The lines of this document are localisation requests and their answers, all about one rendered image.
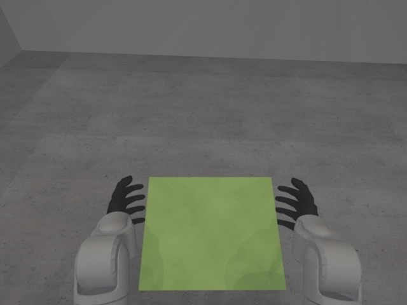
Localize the left robot hand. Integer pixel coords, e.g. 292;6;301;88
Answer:
106;175;145;225

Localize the robot left forearm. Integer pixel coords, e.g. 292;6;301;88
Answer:
73;212;137;305

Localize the right robot hand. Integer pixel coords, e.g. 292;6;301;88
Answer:
275;178;319;231

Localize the robot right forearm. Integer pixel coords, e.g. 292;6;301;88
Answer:
291;215;362;305

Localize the carton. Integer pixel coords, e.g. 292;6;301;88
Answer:
139;177;286;290

